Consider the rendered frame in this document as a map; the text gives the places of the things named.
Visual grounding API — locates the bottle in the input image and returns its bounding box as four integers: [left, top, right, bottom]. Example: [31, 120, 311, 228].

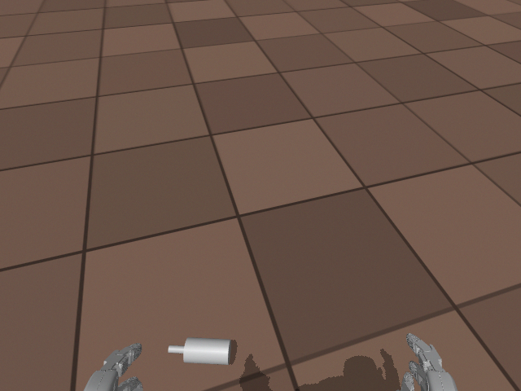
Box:
[168, 337, 231, 365]

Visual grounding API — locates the left robot hand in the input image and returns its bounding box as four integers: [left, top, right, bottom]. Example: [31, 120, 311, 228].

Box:
[83, 343, 143, 391]

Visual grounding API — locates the right robot hand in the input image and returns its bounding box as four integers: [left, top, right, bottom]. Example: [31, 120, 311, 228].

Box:
[396, 333, 458, 391]

